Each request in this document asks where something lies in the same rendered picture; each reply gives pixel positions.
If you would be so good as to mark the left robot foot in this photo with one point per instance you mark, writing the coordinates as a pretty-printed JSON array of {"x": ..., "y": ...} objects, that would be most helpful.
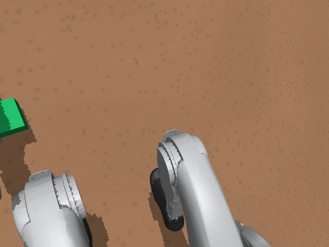
[{"x": 88, "y": 232}]

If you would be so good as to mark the small box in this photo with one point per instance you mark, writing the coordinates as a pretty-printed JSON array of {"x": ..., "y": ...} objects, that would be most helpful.
[{"x": 11, "y": 118}]

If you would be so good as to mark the right robot hand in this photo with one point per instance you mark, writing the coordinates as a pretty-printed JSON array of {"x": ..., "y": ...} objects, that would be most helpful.
[{"x": 250, "y": 237}]

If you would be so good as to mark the right robot foot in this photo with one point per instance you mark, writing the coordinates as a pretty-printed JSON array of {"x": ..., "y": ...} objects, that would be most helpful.
[{"x": 160, "y": 198}]

